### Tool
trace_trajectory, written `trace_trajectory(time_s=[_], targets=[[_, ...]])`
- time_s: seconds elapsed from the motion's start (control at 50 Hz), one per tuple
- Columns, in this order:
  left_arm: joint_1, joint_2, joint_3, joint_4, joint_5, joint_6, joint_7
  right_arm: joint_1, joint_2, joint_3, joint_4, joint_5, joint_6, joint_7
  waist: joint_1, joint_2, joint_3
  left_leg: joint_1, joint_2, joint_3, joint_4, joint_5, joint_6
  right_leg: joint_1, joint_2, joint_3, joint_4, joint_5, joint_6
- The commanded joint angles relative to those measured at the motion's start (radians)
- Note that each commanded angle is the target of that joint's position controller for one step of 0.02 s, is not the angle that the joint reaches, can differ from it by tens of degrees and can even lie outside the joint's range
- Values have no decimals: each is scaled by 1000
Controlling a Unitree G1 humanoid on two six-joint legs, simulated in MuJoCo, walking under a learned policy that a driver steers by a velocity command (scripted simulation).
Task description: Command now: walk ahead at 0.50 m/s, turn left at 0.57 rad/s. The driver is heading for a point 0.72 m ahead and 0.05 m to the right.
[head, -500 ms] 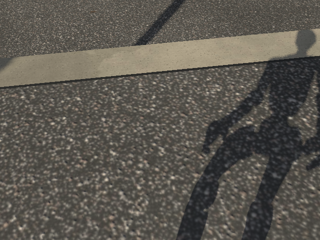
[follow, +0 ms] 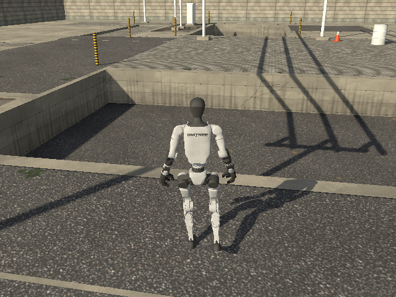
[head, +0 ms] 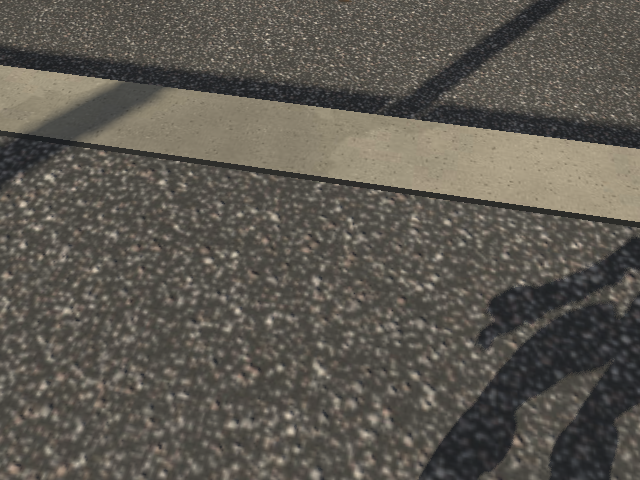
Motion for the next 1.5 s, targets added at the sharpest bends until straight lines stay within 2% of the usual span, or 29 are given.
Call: trace_trajectory(time_s=[0.02, 0.08, 0.18, 0.28, 0.34, 0.38, 0.4, 0.42, 0.44, 0.46, 0.5, 0.54, 0.6, 0.76, 0.88, 0.94, 0.96, 0.98, 1.0, 1.02, 1.06, 1.1, 1.16, 1.26, 1.3, 1.34, 1.36, 1.4, 1.5], targets=[[-7, 132, 35, -84, 21, -20, 2, 26, -90, -16, -71, -8, -21, -13, 15, -3, -131, 304, 273, -415, -313, 228, 195, -287, -76, 76, -59, 99, 2], [-22, 94, 29, -99, 36, 11, 4, 55, -120, -20, -67, -7, -26, -32, 26, 14, -107, 211, 245, -319, -348, 359, 193, -262, -75, 39, -196, 179, 45], [-190, 52, 8, -144, 31, 9, -8, 136, -122, -15, -35, -4, -20, -52, -48, 68, -68, 195, 179, -202, -356, 315, 118, -236, -30, 3, -564, 509, 52], [-304, 76, 4, -186, 17, -6, -33, 208, -131, -13, 5, -2, -18, -50, -98, 86, -18, 326, 255, -267, -322, 215, 108, -273, -1, 7, -716, 538, 10], [-284, 99, 9, -195, 17, -17, -47, 221, -145, -17, 19, -4, -5, -59, -72, 102, -21, 442, 308, -302, -256, 337, 88, -277, 12, 5, -757, 415, -33], [-149, 135, 26, -162, 19, -21, -44, 182, -156, -18, 10, -5, 2, -61, 9, 116, -96, 445, 273, -266, -118, 629, 59, -77, 63, -42, -791, 381, -75], [-1, 173, 43, -123, 27, -21, -40, 163, -137, -8, -1, -10, 2, -58, 78, 94, -206, 371, 218, -224, 60, 663, 33, 156, 32, -17, -770, 434, -117], [167, 236, 56, -103, 39, -19, -36, 200, -89, 12, -19, -30, -1, -57, 116, -39, -364, 142, 128, -178, 372, 361, -7, 480, -161, 217, -731, 444, -202], [232, 254, 63, -62, 34, -10, -47, 335, -9, 33, -7, -1, -19, -49, 64, -332, -456, -202, -19, -165, 664, -358, -64, 742, -337, 668, -873, 208, -330], [213, 162, 38, -67, 9, -8, -48, 263, -108, 18, -3, 14, -29, -46, 99, -205, -362, -324, 38, -235, 758, -375, -54, 700, -313, 701, -938, 9, -289], [60, 118, 18, -98, 21, 5, -43, 94, -133, 11, -47, 9, -37, -45, 67, -30, -132, -337, 137, -156, 703, -193, -53, 405, -245, 449, -987, 139, -228], [14, 93, 7, -101, 39, 2, -44, 102, -109, 5, -48, -8, -31, -45, 13, -48, -93, -247, 192, -145, 608, -115, -62, 256, -187, 331, -1031, 305, -221], [32, 109, 9, -80, 28, -5, -41, 118, -69, 11, -44, -8, -14, -50, -7, -76, -86, -231, 214, -115, 509, -79, -87, 201, -162, 229, -1083, 424, -236], [145, 155, 17, -27, 10, 19, -16, -136, -29, 32, -111, -10, -25, -36, 70, -58, -33, -240, 183, -55, 72, 279, -117, 241, -112, 64, -1112, 496, -189], [196, 171, 22, 13, 7, 53, -8, -240, -54, 32, -163, -3, -44, -2, 73, -75, -1, -240, 143, -49, -66, 170, -71, 408, -188, 88, -1002, 623, -168], [150, 170, 17, -3, 13, 65, 3, 30, -144, -8, -83, -31, -56, -7, -70, -78, -192, 189, 98, -14, -134, 354, -1, 353, -93, 21, -668, 949, -83], [142, 123, -3, -40, 39, 59, 7, 187, -216, -20, -55, -56, -56, -18, -113, 49, -353, 512, 300, -215, -48, 731, 67, 132, -20, -15, -369, 603, -33], [338, 10, -38, -8, 36, 45, -8, 197, -247, -20, -40, -51, -43, -15, -32, 300, -513, 824, 547, -559, -39, 920, 268, -197, 131, 23, -35, -245, 24], [304, 131, -9, 22, 15, 39, -10, 209, -167, -5, -46, -29, -29, -12, -85, 165, -531, 760, 496, -558, -80, 800, 242, -231, 97, 147, 43, -265, 24], [198, 158, 0, -12, -7, 40, -10, 124, -137, 8, -54, -21, -25, -15, -71, 137, -362, 629, 448, -407, -107, 776, 198, -301, 52, 111, 37, -214, 24], [115, 135, 3, -25, 16, 62, 6, -12, -80, 28, -60, -23, -22, -17, -11, 41, -207, 354, 366, -281, -187, 708, 149, -248, -22, 61, -89, -89, 44], [164, 89, -1, -12, 21, 97, 14, -69, -62, 34, -47, -47, -26, -13, 51, 90, -192, 160, 323, -199, -250, 686, 138, -66, -41, 53, -194, -9, 58], [157, 58, -10, -13, 30, 116, 26, -111, -89, 29, -23, -52, -28, -20, 72, 118, -200, 73, 294, -118, -278, 660, 137, 43, -31, 27, -393, 77, 67], [58, 86, -1, -24, 32, 139, 29, -86, -99, 34, 29, -40, 0, -34, 32, 104, -162, 53, 288, -148, -323, 136, 103, 114, -23, 18, -588, 209, 43], [45, 73, -1, -21, 44, 136, 26, -89, -73, 46, 44, -30, 10, -36, 45, 82, -121, 20, 253, -152, -309, -94, 54, 187, -10, 3, -733, 288, 19], [27, 128, 6, -34, 54, 130, 28, -16, -42, 58, 72, -41, 11, -35, 11, -6, -86, -2, 176, -127, -240, -200, -30, 234, -89, 84, -821, 454, -16], [-5, 183, 20, -24, 38, 130, 30, 50, -49, 53, 84, -39, 12, -36, -50, -116, -72, 11, 114, -73, -237, -188, -58, 183, -91, 84, -808, 345, -41], [-8, 93, 6, -6, 39, 120, 17, -17, -67, 50, 85, -35, 27, -49, -8, -98, -55, 136, 105, -37, -187, -97, -76, 58, -47, 64, -856, 168, -17], [3, 85, 1, 37, 32, 97, 15, -5, -64, 47, 122, -27, 40, -56, -3, -62, -95, 184, 123, -41, -155, 74, -66, 132, -25, 35, -813, 389, 1]])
